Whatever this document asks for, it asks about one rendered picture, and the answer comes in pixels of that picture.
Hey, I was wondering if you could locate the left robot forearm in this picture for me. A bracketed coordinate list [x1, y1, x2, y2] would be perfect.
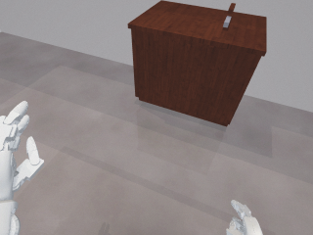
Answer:
[0, 200, 21, 235]

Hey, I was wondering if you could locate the left robot hand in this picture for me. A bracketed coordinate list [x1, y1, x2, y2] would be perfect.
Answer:
[0, 101, 44, 201]

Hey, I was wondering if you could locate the tap lever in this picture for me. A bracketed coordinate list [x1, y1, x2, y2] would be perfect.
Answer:
[223, 16, 232, 27]

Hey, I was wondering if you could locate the counter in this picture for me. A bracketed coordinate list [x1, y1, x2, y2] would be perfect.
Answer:
[127, 0, 267, 127]

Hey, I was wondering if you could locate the right robot hand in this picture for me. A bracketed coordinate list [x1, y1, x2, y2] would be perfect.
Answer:
[226, 200, 263, 235]

